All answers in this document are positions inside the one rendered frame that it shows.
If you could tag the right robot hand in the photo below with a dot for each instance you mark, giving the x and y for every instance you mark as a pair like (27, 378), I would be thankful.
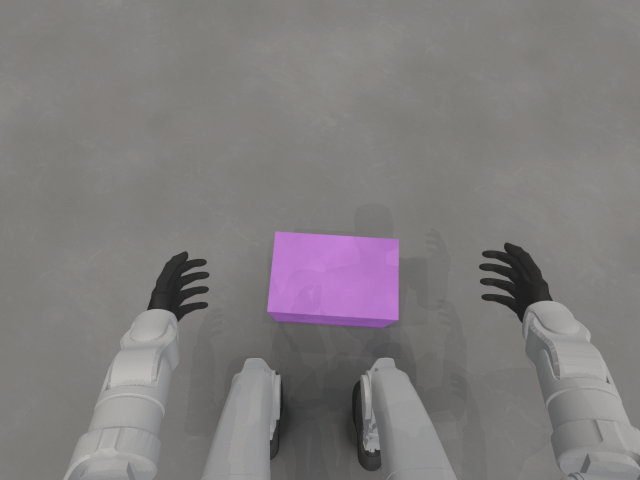
(528, 286)

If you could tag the left robot thigh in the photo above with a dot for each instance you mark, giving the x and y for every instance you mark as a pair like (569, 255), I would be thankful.
(240, 449)

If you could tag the carton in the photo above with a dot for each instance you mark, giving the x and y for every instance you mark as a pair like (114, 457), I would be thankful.
(334, 280)

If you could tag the right robot forearm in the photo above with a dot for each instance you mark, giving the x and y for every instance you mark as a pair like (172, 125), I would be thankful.
(592, 433)

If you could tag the right robot shin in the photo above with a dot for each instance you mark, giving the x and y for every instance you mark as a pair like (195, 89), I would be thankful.
(370, 437)

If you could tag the left robot hand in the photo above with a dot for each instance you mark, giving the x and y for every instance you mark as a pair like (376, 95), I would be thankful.
(167, 295)

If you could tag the left robot forearm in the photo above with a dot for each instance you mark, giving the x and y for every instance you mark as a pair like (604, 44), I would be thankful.
(122, 441)

